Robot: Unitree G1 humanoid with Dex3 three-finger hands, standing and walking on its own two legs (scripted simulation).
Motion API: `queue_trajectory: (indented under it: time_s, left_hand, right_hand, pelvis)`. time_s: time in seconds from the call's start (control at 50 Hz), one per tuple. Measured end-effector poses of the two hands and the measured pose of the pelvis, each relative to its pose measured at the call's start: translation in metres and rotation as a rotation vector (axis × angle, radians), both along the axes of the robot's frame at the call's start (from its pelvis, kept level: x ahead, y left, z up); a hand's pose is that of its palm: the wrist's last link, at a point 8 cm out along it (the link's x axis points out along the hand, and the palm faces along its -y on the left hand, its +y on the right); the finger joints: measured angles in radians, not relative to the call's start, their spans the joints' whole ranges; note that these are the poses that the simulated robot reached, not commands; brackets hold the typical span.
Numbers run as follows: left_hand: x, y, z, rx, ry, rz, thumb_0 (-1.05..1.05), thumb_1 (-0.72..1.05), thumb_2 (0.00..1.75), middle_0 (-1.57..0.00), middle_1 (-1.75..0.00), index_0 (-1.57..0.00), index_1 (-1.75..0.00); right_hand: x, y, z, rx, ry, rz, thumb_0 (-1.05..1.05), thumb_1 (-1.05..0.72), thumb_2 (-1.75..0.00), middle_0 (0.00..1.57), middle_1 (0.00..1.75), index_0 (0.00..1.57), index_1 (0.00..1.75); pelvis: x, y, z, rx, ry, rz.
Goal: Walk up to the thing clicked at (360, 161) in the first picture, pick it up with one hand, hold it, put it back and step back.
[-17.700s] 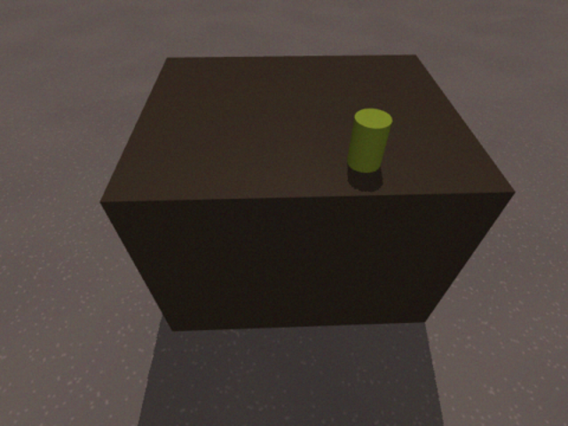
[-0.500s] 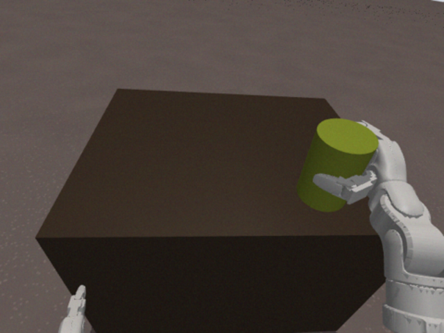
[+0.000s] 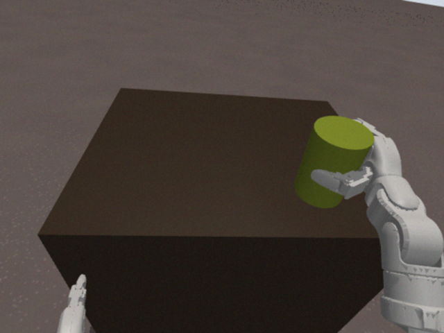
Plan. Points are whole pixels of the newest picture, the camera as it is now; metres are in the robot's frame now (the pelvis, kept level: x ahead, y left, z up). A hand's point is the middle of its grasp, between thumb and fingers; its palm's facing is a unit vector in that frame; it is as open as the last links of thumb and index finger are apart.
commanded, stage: hold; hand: right
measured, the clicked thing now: (329, 163) +0.34 -0.16 +0.21
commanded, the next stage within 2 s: crouch in 0.44 s
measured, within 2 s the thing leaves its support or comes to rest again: neither
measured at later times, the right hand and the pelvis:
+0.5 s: hand (341, 167) +0.33 -0.17 +0.22, palm faces +0.17 +0.98 -0.04, open 11.8 cm; pelvis +0.00 +0.00 +0.00, yaw +0 degrees
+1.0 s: hand (323, 175) +0.39 -0.19 +0.15, palm faces +0.19 +0.98 -0.03, open 11.8 cm; pelvis -0.01 +0.00 +0.00, yaw +1 degrees
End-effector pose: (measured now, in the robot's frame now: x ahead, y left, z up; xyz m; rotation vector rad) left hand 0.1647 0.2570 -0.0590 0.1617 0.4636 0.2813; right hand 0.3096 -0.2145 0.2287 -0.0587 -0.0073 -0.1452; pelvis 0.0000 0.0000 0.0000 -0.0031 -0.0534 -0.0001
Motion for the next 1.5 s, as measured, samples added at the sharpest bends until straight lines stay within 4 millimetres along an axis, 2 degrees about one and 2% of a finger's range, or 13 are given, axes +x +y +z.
queue_trajectory:
  time_s: [0.1,0.28,0.42,0.5,0.66,0.74,0.82,0.96,1.06,1.32,1.5]
  left_hand:
    - [-0.003,0.003,0.006,-0.003,-0.025,0.013,-0.01,-0.53,0.04,-0.05,-0.06,-0.05,-0.05]
    - [-0.012,0.001,-0.010,-0.014,0.067,0.003,-0.01,-0.53,0.04,-0.05,-0.06,-0.05,-0.05]
    - [0.000,-0.002,0.002,-0.009,0.002,-0.009,-0.01,-0.53,0.04,-0.05,-0.06,-0.05,-0.05]
    - [0.000,-0.002,0.007,-0.007,-0.017,-0.009,-0.01,-0.53,0.04,-0.05,-0.06,-0.05,-0.05]
    - [-0.009,0.000,-0.004,0.002,0.037,-0.003,-0.01,-0.53,0.04,-0.05,-0.06,-0.05,-0.05]
    - [-0.008,-0.004,-0.008,-0.001,0.048,-0.016,-0.01,-0.53,0.04,-0.04,-0.06,-0.05,-0.05]
    - [-0.010,-0.005,-0.006,0.002,0.029,-0.012,-0.01,-0.52,0.04,-0.05,-0.05,-0.05,-0.04]
    - [-0.029,0.003,-0.001,0.045,0.041,0.008,-0.01,-0.52,0.04,-0.05,-0.05,-0.05,-0.04]
    - [-0.039,0.005,-0.002,0.069,0.076,0.023,-0.01,-0.52,0.04,-0.05,-0.05,-0.05,-0.04]
    - [-0.021,-0.012,0.004,0.057,0.055,0.000,-0.01,-0.51,0.04,-0.05,-0.06,-0.06,-0.04]
    - [-0.032,-0.009,-0.004,0.054,0.130,0.004,-0.01,-0.52,0.03,-0.05,-0.05,-0.06,-0.04]
  right_hand:
    - [-0.002,-0.001,0.001,0.022,-0.016,-0.002,-0.01,0.61,-1.08,0.59,1.01,0.61,1.03]
    - [-0.011,-0.007,0.007,-0.003,-0.040,-0.033,-0.01,0.61,-1.08,0.59,1.01,0.61,1.03]
    - [-0.007,-0.005,-0.005,0.011,0.016,-0.018,-0.01,0.61,-1.08,0.59,1.02,0.61,1.03]
    - [-0.009,-0.007,-0.010,0.017,0.015,-0.026,-0.01,0.61,-1.08,0.59,1.02,0.61,1.03]
    - [-0.014,-0.009,-0.004,0.002,-0.027,-0.031,-0.01,0.61,-1.08,0.59,1.02,0.61,1.04]
    - [-0.003,-0.011,-0.011,0.009,0.022,-0.033,-0.01,0.61,-1.08,0.59,1.02,0.61,1.04]
    - [0.014,-0.015,-0.029,0.031,0.086,-0.044,-0.01,0.61,-1.08,0.59,1.01,0.61,1.03]
    - [0.041,-0.019,-0.069,0.060,0.147,-0.058,-0.01,0.61,-1.08,0.59,1.00,0.62,1.02]
    - [0.056,-0.020,-0.087,0.047,0.140,-0.053,-0.01,0.61,-1.08,0.60,1.00,0.62,1.02]
    - [0.087,-0.036,-0.097,0.051,0.079,-0.077,-0.01,0.61,-1.07,0.60,1.00,0.62,1.02]
    - [0.111,-0.038,-0.112,0.042,0.076,-0.066,-0.01,0.61,-1.07,0.60,1.00,0.62,1.02]
  pelvis:
    - [0.001,0.001,0.000,-0.004,0.002,0.008]
    - [0.001,0.001,0.000,0.001,-0.002,0.003]
    - [0.000,0.001,0.001,-0.002,-0.002,0.000]
    - [0.001,0.002,0.001,-0.003,-0.001,0.003]
    - [0.000,0.000,0.000,0.003,-0.006,-0.002]
    - [-0.005,-0.001,-0.001,0.005,0.000,-0.003]
    - [-0.008,-0.001,-0.001,0.002,0.013,0.000]
    - [-0.010,0.001,-0.003,0.000,0.044,0.016]
    - [-0.009,0.000,-0.005,0.004,0.068,0.028]
    - [-0.001,-0.005,-0.007,0.011,0.111,0.026]
    - [0.001,-0.007,-0.011,0.013,0.155,0.029]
